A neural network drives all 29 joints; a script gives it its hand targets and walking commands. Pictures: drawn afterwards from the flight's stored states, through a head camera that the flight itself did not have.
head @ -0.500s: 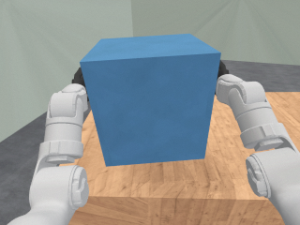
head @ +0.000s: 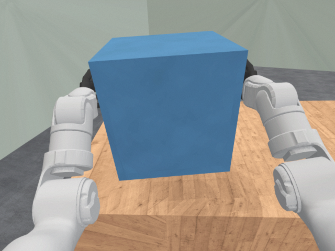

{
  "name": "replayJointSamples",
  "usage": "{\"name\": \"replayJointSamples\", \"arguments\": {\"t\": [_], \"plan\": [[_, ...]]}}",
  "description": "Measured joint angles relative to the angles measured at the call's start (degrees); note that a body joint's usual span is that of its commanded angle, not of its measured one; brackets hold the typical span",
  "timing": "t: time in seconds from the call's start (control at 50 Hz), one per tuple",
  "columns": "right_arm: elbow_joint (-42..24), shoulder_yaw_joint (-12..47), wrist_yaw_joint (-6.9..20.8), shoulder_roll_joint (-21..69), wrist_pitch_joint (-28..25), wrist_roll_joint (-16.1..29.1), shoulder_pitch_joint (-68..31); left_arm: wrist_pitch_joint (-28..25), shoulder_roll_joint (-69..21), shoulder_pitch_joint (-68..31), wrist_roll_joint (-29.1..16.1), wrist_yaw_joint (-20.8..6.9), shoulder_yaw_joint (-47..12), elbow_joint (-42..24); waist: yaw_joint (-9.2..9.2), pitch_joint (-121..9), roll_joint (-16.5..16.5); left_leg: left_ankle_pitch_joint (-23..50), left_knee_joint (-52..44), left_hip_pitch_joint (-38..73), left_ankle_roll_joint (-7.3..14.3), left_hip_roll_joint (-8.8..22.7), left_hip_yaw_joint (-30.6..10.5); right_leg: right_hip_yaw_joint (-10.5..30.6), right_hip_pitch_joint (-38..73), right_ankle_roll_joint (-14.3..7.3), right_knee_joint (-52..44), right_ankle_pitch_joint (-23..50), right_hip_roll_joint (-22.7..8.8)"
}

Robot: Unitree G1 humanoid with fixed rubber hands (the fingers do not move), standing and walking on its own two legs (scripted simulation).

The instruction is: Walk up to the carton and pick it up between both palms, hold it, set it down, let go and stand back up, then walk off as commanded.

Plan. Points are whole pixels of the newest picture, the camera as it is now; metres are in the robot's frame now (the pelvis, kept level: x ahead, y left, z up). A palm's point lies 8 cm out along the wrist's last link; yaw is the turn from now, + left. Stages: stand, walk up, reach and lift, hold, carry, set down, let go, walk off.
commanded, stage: hold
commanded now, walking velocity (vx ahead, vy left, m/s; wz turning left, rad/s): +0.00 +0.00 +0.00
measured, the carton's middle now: (168, 101) +0.41 -0.01 +0.25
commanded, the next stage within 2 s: none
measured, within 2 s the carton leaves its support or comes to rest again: neither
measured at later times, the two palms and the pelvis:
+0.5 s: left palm (90, 94) +0.39 +0.17 +0.29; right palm (246, 85) +0.38 -0.19 +0.30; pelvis +0.01 -0.01 +0.00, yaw +1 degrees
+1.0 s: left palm (87, 98) +0.38 +0.17 +0.29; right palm (245, 87) +0.37 -0.18 +0.29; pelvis +0.01 +0.00 +0.00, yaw +1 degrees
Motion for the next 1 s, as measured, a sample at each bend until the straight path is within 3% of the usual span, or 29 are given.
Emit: {"name": "replayJointSamples", "arguments": {"t": [0.22,0.34,0.66,1.0], "plan": [[4.1,-1.1,0.6,0.6,-1.7,-1.1,-1.8,-1.3,0.8,-3.1,-0.2,0.2,0.3,5.0,-0.10,-0.3,-0.6,0.6,-0.5,-0.6,-0.4,0.1,-0.6,-0.6,-0.7,-0.4,0.1,0.1,0.1],[3.1,0.2,0.3,0.5,-1.4,-0.7,-0.9,-2.0,1.7,-2.2,-1.7,0.2,-1.5,5.4,-0.49,-0.8,-0.5,0.3,-0.2,-1.1,-0.5,0.3,-0.9,-0.9,-0.9,-0.6,0.0,-0.1,0.3],[-2.2,2.0,-1.5,0.0,-0.6,2.3,2.8,-0.3,0.2,1.8,-0.8,0.0,-0.3,-1.0,-0.57,-0.1,-0.3,-0.8,-0.5,1.2,-0.3,0.2,-0.7,-0.7,1.7,-0.4,-1.0,-0.8,0.2],[-5.7,-0.3,-1.9,0.6,0.1,2.8,4.3,1.8,-0.7,3.5,0.3,0.1,0.2,-6.6,-1.01,0.7,-0.7,-1.1,0.1,1.7,-0.1,0.2,-0.5,-0.5,2.6,-0.2,-1.2,-0.6,0.2]]}}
